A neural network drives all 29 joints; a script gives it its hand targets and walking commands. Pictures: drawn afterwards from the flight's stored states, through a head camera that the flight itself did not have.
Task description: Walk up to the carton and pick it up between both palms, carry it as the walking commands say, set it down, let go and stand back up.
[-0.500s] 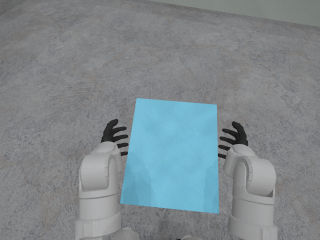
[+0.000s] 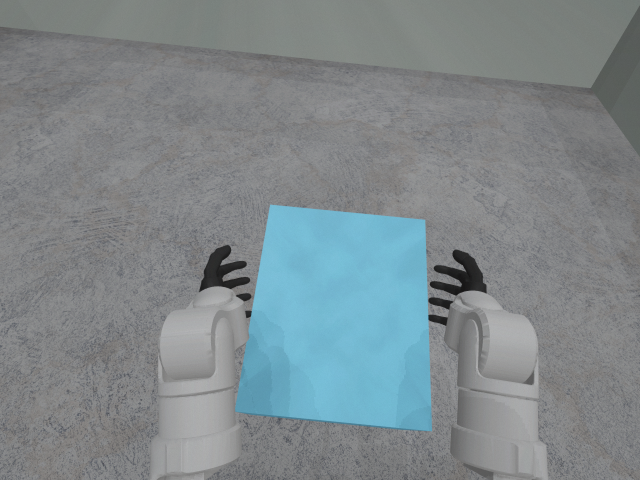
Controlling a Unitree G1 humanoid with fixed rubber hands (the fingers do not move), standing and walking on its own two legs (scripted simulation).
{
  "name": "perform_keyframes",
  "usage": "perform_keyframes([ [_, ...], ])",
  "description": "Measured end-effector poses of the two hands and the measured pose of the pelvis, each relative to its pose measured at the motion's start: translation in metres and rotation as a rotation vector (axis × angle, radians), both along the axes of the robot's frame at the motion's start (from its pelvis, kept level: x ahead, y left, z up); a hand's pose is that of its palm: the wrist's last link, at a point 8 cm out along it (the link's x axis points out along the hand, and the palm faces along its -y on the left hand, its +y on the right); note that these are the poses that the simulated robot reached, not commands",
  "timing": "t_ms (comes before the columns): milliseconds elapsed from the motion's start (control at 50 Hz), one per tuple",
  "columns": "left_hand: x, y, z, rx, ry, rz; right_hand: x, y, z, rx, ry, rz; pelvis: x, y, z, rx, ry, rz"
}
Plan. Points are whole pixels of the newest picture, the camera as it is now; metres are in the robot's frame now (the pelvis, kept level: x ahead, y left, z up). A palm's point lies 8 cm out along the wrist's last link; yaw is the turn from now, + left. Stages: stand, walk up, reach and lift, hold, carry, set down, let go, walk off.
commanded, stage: carry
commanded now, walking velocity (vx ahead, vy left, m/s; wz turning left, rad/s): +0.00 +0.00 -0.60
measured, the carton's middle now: (336, 318) +0.35 +0.02 -0.01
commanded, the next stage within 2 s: none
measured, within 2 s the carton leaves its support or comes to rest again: neither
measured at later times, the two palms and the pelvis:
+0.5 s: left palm (309, 365) +0.24 +0.05 +0.07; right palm (603, 473) +0.16 -0.23 +0.07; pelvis -0.09 +0.00 -0.01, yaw -15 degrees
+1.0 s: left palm (346, 407) +0.19 +0.01 +0.09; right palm out of the picture +0.04 -0.24 +0.09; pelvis -0.14 +0.04 +0.01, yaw -32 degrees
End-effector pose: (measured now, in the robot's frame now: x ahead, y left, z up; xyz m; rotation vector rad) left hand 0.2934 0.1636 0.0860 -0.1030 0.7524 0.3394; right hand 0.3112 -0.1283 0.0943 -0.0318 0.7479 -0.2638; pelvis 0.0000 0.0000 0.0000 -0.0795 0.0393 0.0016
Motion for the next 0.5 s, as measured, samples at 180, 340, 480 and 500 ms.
perform_keyframes([
  [180, -0.005, -0.099, -0.016, 0.057, 0.044, -0.257, -0.069, -0.097, -0.03, 0.037, 0.045, -0.223, -0.029, -0.032, -0.01, 0.083, 0.004, -0.11],
  [340, -0.032, -0.131, -0.02, 0.056, 0.046, -0.358, -0.124, -0.121, -0.032, 0.051, 0.047, -0.343, -0.068, -0.029, -0.009, 0.113, 0.003, -0.2],
  [480, -0.054, -0.116, -0.014, 0.045, 0.026, -0.386, -0.152, -0.107, -0.022, 0.048, 0.027, -0.348, -0.088, -0.009, -0.006, 0.126, 0.017, -0.265],
  [500, -0.057, -0.112, -0.013, 0.045, 0.025, -0.386, -0.155, -0.103, -0.021, 0.043, 0.027, -0.348, -0.091, -0.004, -0.006, 0.127, 0.017, -0.273],
])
